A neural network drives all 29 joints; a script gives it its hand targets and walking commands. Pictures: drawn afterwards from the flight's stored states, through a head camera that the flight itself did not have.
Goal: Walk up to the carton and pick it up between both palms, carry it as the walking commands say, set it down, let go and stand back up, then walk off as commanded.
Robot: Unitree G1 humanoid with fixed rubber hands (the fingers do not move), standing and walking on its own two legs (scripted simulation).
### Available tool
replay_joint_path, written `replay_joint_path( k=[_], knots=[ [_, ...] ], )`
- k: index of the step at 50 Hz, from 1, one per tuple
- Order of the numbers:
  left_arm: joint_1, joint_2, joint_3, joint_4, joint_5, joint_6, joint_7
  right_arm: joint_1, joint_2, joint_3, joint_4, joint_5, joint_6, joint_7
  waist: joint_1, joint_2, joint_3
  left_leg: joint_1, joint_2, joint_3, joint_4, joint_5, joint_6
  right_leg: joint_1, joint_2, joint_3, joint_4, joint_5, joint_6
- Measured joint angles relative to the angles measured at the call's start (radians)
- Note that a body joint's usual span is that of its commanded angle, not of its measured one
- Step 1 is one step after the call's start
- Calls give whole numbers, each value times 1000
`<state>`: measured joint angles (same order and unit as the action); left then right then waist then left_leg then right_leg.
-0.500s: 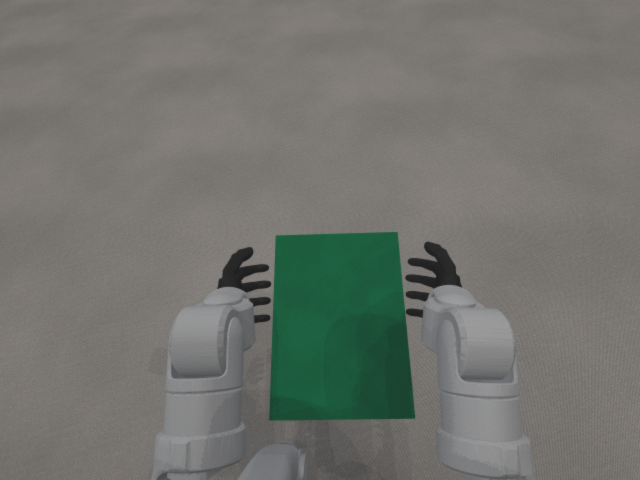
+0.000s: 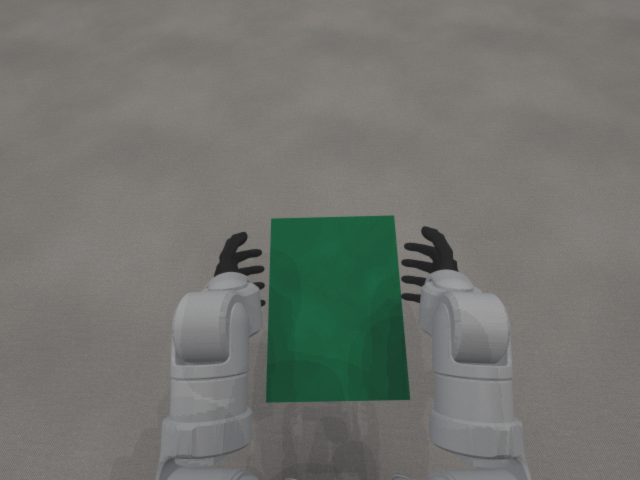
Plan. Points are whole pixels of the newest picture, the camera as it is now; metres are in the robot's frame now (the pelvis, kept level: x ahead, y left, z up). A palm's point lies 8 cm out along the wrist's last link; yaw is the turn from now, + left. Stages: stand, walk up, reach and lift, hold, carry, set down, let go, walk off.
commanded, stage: carry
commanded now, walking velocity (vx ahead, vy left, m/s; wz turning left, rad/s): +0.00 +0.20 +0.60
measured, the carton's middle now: (334, 312) +0.35 +0.01 -0.03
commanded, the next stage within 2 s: none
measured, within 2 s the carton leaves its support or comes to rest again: neither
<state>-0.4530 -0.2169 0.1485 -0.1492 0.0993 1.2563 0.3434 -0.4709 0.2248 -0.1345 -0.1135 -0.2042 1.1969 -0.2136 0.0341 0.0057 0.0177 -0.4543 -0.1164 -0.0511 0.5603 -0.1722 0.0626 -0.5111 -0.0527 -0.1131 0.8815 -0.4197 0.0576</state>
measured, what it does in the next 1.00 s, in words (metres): steps to the left: right foot, then left foot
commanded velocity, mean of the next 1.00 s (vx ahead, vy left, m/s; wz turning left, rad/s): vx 0.00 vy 0.02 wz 0.07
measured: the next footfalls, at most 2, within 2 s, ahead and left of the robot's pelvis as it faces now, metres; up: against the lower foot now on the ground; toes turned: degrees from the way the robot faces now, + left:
right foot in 0.06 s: +0.04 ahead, -0.08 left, +0.00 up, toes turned -5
left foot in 0.38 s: -0.01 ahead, +0.27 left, +0.00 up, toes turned +14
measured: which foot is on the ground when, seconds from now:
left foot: down 0.00-0.06, up 0.08-0.36, down 0.38-1.00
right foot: up 0.00-0.04, down 0.06-0.38, up 0.40-0.66, down 0.68-1.00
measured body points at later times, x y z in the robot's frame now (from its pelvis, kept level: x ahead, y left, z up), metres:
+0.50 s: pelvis -0.05 +0.13 +0.01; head -0.04 +0.14 +0.46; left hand +0.22 +0.33 +0.07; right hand +0.29 +0.09 +0.08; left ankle -0.05 +0.26 -0.72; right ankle -0.02 -0.02 -0.68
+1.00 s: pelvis -0.08 +0.15 +0.01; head -0.11 +0.13 +0.46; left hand +0.20 +0.32 +0.10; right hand +0.25 +0.08 +0.11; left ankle -0.05 +0.26 -0.72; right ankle -0.04 +0.04 -0.72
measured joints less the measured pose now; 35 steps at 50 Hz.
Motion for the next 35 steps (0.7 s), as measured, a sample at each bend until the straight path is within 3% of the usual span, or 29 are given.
replay_joint_path(
  k=[2,3,5,8,10,13,16,19,20,22,26,31,33,35],
  knots=[
    [-4,-2,4,15,3,-3,-19,8,-3,5,-10,-3,10,-9,-9,24,-18,-14,-31,-9,-2,13,11,80,13,-3,-161,42,-12],
    [-4,-2,2,26,6,-6,-33,12,-5,5,-14,-1,16,-22,-12,48,-26,-25,-37,-17,9,15,14,111,16,-14,-231,80,-46],
    [0,-1,-4,53,13,-14,-66,37,-15,14,-24,16,23,-53,-22,57,-25,-90,-45,16,189,-165,-19,115,-10,-24,-247,107,-90],
    [16,6,-7,47,23,-6,-99,51,-21,30,-30,57,35,-100,-47,39,-3,-171,-2,63,528,-220,-73,159,-65,-35,-310,145,-76],
    [21,7,2,37,39,-3,-116,38,-16,39,-25,77,42,-131,-59,27,7,-164,49,65,578,-191,-101,183,-100,-35,-344,171,-53],
    [12,4,17,33,58,-7,-130,13,-7,45,-22,87,46,-173,-72,4,5,-90,106,64,446,-214,-114,187,-156,-36,-338,177,-21],
    [2,0,14,41,77,-2,-136,-6,1,33,-10,76,49,-183,-78,-17,-13,20,130,82,218,-217,-108,168,-205,-36,-296,162,13],
    [1,2,7,52,93,9,-127,-25,9,14,23,66,51,-167,-83,-19,-45,131,138,104,-36,-34,-112,124,-234,-34,-202,120,46],
    [11,5,10,54,91,7,-119,-24,10,16,42,66,44,-159,-79,-22,-51,122,139,103,-22,-48,-116,99,-223,-17,-149,31,46],
    [30,12,18,68,82,5,-106,-19,8,24,85,62,35,-128,-60,-38,-44,98,140,99,19,-117,-77,51,-172,27,-26,-120,36],
    [50,21,7,54,26,34,-36,-6,2,16,111,45,38,-61,-5,-37,-22,96,151,80,-18,-48,-73,16,-70,16,77,-88,17],
    [6,3,-1,40,10,33,47,-11,4,-1,84,7,19,-9,18,-23,-39,90,140,75,-64,-7,-58,101,6,1,-128,-19,-11],
    [-14,-5,2,63,16,32,56,-9,3,-6,86,-3,18,-9,14,-18,-57,84,130,79,-61,-5,-55,183,17,-5,-310,88,-20],
    [-22,-10,0,100,25,24,50,0,-1,-7,98,-2,19,-26,5,4,-71,86,132,84,-57,-6,-56,220,25,-5,-397,200,-54]
  ],
)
